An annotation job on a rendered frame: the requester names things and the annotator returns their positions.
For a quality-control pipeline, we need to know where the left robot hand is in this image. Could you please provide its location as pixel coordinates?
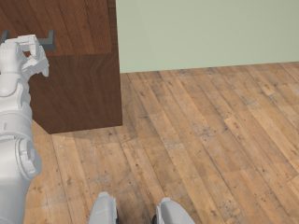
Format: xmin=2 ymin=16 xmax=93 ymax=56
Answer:
xmin=0 ymin=35 xmax=50 ymax=82

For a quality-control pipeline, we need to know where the drawer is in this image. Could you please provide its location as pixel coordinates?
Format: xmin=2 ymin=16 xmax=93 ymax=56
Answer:
xmin=0 ymin=0 xmax=112 ymax=57

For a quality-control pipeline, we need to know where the robot left forearm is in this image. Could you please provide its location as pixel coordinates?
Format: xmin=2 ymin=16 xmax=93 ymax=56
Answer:
xmin=0 ymin=73 xmax=34 ymax=143

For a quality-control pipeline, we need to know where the robot left thigh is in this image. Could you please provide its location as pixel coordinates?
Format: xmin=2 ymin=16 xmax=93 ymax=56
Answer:
xmin=87 ymin=196 xmax=118 ymax=224

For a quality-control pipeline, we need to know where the robot right thigh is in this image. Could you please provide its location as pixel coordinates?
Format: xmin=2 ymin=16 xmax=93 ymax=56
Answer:
xmin=156 ymin=201 xmax=195 ymax=224

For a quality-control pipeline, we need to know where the robot thigh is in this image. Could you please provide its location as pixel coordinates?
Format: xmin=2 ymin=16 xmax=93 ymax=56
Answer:
xmin=87 ymin=196 xmax=118 ymax=224
xmin=156 ymin=201 xmax=195 ymax=224

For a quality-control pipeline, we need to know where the cabinet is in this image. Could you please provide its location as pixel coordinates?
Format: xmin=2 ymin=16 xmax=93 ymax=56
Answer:
xmin=0 ymin=0 xmax=123 ymax=134

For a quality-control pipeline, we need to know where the robot left upper arm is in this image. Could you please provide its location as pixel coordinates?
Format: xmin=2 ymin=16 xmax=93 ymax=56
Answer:
xmin=0 ymin=138 xmax=42 ymax=224

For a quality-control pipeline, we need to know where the handle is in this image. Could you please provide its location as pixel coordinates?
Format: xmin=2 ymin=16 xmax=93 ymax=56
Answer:
xmin=0 ymin=29 xmax=56 ymax=52

